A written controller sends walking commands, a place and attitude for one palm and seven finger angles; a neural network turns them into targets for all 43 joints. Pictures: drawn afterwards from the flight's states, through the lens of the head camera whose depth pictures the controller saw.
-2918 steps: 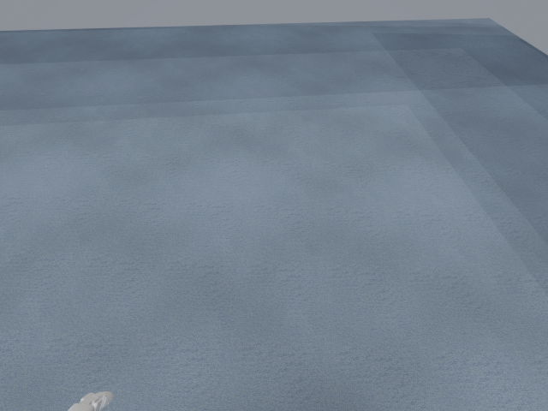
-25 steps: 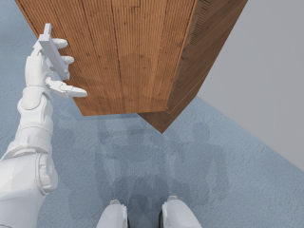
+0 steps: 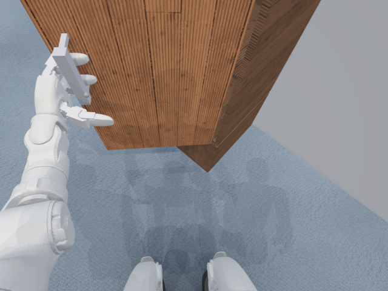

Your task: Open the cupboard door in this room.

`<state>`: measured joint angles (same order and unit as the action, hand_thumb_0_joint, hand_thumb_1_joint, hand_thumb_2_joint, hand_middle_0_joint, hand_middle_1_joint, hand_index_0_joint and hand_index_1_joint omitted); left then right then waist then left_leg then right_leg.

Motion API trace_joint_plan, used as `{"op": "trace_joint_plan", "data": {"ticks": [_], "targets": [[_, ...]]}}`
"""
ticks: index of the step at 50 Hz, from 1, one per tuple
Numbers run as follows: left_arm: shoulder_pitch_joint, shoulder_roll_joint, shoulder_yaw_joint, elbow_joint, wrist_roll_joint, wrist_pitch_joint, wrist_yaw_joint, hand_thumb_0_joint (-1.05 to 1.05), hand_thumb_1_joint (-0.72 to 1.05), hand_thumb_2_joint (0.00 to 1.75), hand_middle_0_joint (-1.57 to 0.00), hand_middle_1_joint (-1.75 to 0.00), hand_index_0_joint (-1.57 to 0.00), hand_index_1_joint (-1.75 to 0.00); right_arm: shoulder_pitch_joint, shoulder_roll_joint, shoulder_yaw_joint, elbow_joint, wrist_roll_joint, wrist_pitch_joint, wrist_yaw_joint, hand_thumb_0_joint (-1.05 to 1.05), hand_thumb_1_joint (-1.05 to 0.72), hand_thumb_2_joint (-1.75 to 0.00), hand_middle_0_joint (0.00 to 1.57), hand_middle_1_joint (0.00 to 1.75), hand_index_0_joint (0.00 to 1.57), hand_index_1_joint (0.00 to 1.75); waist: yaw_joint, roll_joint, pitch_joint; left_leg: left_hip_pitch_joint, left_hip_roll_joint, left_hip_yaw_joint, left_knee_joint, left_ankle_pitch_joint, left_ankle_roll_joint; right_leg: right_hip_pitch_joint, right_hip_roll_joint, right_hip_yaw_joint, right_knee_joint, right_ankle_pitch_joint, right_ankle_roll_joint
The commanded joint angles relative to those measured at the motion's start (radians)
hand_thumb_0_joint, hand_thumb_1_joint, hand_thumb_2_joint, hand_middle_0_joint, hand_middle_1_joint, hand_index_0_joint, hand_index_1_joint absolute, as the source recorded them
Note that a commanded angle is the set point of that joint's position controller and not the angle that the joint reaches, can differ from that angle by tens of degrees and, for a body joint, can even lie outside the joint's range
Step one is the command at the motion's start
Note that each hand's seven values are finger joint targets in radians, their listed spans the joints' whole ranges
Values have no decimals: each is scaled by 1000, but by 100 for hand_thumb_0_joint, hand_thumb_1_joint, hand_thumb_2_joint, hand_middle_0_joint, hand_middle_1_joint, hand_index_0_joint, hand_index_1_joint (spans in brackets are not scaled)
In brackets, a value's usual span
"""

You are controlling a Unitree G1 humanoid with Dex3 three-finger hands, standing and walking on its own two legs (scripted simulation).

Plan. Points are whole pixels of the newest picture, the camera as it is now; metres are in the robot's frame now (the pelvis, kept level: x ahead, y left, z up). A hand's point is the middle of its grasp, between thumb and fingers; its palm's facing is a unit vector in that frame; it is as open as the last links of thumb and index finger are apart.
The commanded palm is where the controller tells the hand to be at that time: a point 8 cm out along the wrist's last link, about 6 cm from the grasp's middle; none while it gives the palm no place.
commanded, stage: close the thumb around the handle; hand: left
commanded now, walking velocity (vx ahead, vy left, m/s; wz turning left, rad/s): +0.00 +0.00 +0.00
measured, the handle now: (75, 72) +0.55 +0.22 +0.07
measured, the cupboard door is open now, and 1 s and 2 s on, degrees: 47 54 91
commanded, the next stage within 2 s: pull the door open along its arc in 0.58 s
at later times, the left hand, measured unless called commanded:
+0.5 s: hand (85, 98) +0.48 +0.19 +0.06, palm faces +0.04 -1.00 -0.02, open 5.9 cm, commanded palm +0.46 +0.23 +0.06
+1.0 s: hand (86, 113) +0.45 +0.18 +0.06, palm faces +0.01 -1.00 -0.01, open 5.9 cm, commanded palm +0.39 +0.23 +0.06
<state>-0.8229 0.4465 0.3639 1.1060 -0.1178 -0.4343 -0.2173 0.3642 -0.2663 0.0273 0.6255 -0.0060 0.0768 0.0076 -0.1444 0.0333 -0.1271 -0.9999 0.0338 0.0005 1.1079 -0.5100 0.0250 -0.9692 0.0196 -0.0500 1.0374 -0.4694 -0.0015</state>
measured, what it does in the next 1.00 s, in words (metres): stands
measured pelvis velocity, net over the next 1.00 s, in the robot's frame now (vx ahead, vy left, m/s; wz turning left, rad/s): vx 0.00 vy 0.00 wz -0.02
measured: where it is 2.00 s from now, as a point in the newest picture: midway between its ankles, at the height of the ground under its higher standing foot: outside the picture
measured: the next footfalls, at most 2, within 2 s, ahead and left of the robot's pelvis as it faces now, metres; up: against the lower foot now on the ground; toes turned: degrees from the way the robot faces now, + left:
none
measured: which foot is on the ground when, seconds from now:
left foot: down 0.00-1.00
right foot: down 0.00-1.00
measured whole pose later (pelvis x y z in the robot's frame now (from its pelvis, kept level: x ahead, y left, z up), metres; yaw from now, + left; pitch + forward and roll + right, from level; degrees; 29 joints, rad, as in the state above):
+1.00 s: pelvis +0.00 +0.00 +0.01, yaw -1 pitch +21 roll -2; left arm -0.57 0.36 0.35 0.88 -0.18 -0.42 -0.24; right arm 0.38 -0.26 0.02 0.59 0.02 0.08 0.01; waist -0.12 0.04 -0.15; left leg -0.91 0.04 0.03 1.05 -0.50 0.03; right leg -0.90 0.03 -0.02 0.99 -0.46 0.00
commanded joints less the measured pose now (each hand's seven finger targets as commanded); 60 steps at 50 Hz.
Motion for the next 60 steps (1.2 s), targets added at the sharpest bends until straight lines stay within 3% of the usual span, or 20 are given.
{"op": "trace_joint_plan", "data": {"ticks": [1, 4, 6, 11, 12, 14, 19, 23, 25, 28, 34, 35, 37, 39, 42, 47, 55, 56, 57, 60], "targets": [[-382, 168, -12, -218, -7, -71, -13, 0, -11, 47, -33, -124, -33, -124, 154, -162, -66, -51, -4, -16, -13, 0, -90, -90, 20, 30, 20, 30, -15, 98, -474, 414, -8, -49, -106, 507, -9, 182, 30, 10, -99, 401, -20], [-424, 164, -23, -213, -3, -73, -8, 0, 6, 54, -34, -126, -34, -126, 155, -165, -66, -45, -3, -16, -15, 0, -90, -90, 20, 30, 20, 30, -28, 92, -441, 404, -6, -59, -112, 478, -9, 157, 30, 7, -98, 370, -20], [-400, 183, -1, -224, 0, -77, -3, 0, 17, 59, -35, -127, -35, -127, 158, -167, -70, -49, -5, -17, -15, 0, -90, -90, 20, 30, 20, 30, -13, 103, -479, 427, -6, -60, -112, 499, -12, 167, 30, 6, -95, 377, -22], [-373, 143, -24, -252, -10, -84, -6, 0, 45, 71, -37, -130, -37, -130, 152, -161, -71, -51, -5, -19, -10, 0, -90, -90, 20, 30, 20, 30, -8, 112, -493, 461, -3, -59, -112, 550, -17, 168, 31, 3, -97, 396, -21], [-395, 128, -41, -254, -12, -86, -7, 0, 51, 73, -37, -131, -37, -131, 156, -160, -70, -48, -6, -20, -10, 0, -90, -90, 20, 30, 20, 30, -20, 96, -487, 457, -3, -65, -111, 548, -15, 166, 33, 0, -94, 395, -23], [-399, 171, -8, -246, -8, -87, -2, 0, 62, 78, -38, -132, -38, -132, 155, -165, -71, -41, -5, -19, -13, 0, -90, -90, 20, 30, 20, 30, -13, 93, -484, 441, -4, -63, -111, 526, -14, 173, 32, 5, -95, 394, -21], [-397, 165, -11, -244, -6, -94, -5, 0, 90, 90, -40, -135, -40, -135, 154, -162, -70, -39, -5, -22, -16, 0, -90, -90, 20, 30, 20, 30, -9, 104, -483, 449, -4, -66, -114, 537, -17, 168, 30, 2, -91, 391, -23], [-413, 143, -28, -241, -10, -96, -2, 0, 90, 90, -40, -135, -40, -135, 148, -162, -70, -35, -7, -25, -14, 0, -90, -90, 20, 30, 20, 30, -19, 120, -468, 461, -3, -66, -114, 518, -19, 139, 32, 1, -98, 367, -23], [-405, 179, -4, -212, -5, -93, 1, 0, 90, 90, -40, -135, -40, -135, 148, -167, -68, -36, -5, -24, -17, 0, -90, -90, 20, 30, 20, 30, -19, 73, -449, 408, -7, -63, -117, 465, -13, 166, 31, 5, -98, 356, -22], [-424, 181, -6, -225, -1, -99, -1, 0, 90, 90, -40, -135, -40, -135, 146, -166, -68, -36, -6, -28, -19, 0, -90, -90, 20, 30, 20, 30, -14, 114, -476, 428, -8, -63, -116, 474, -15, 160, 28, 6, -93, 356, -25], [-429, 163, -23, -209, -1, -97, -2, 0, 90, 90, -40, -135, -40, -135, 145, -166, -66, -35, -5, -30, -21, 0, -90, -90, 20, 30, 20, 30, -22, 101, -458, 423, -6, -68, -114, 468, -15, 139, 29, 4, -93, 342, -23], [-420, 225, 26, -197, 2, -94, 0, 0, 90, 90, -40, -135, -40, -135, 148, -174, -67, -33, -6, -29, -23, 0, -90, -90, 20, 30, 20, 30, -13, 98, -452, 406, -7, -65, -113, 449, -14, 145, 28, 7, -95, 334, -23], [-359, 254, 51, -228, -4, -98, -8, 0, 90, 90, -40, -135, -40, -135, 146, -175, -64, -53, -6, -27, -23, 0, -90, -90, 20, 30, 20, 30, 12, 94, -492, 395, -14, -57, -122, 454, -10, 208, 29, 13, -92, 355, -26], [-293, 203, 28, -230, -14, -93, -23, 0, 90, 90, -40, -135, -40, -135, 134, -165, -65, -67, -1, -26, -21, 0, -90, -90, 20, 30, 20, 30, 20, 75, -488, 390, -13, -46, -128, 464, -9, 229, 28, 10, -97, 376, -22], [-204, 196, 34, -288, -37, -86, -33, 0, 90, 90, -40, -135, -40, -135, 129, -163, -67, -89, 4, -24, -18, 0, -90, -90, 20, 30, 20, 30, 41, 69, -511, 398, -15, -38, -135, 497, -7, 277, 31, 12, -99, 416, -25], [15, 121, 1, -424, -74, -60, -38, 0, 90, 90, -40, -135, -40, -135, 95, -152, -74, -139, 19, -24, -11, 0, -90, -90, 20, 30, 20, 30, 74, 42, -479, 386, -19, -16, -168, 509, -4, 348, 31, 12, -123, 458, -25], [424, -21, -72, -741, -108, -45, 11, 0, 90, 90, -40, -135, -40, -135, 23, -125, -83, -200, 30, -51, 9, 0, -90, -90, 20, 30, 20, 30, 124, 14, -406, 405, -17, 5, -213, 561, -7, 417, 23, 5, -140, 512, -20], [435, -59, 41, -793, -170, -34, 146, 0, 90, 90, -40, -135, -40, -135, -17, -93, -82, -205, 24, -62, 9, 0, -90, -90, 20, 30, 20, 30, 198, 0, -370, 361, -21, 11, -231, 534, -22, 424, 22, -11, -147, 480, -20], [485, -106, -22, -804, -138, -28, 217, 0, 90, 90, -40, -135, -40, -135, -26, -95, -78, -204, 19, -73, 12, 0, -90, -90, 20, 30, 20, 30, 174, -3, -340, 363, -20, 8, -233, 509, -26, 414, 25, -16, -144, 453, -20], [572, -187, -76, -884, -87, -25, 340, 0, 90, 90, -40, -135, -40, -135, -47, -84, -78, -204, 3, -82, 24, 0, -90, -90, 20, 30, 20, 30, 169, -20, -330, 366, -22, 7, -225, 498, -31, 405, 14, -18, -130, 446, -21]]}}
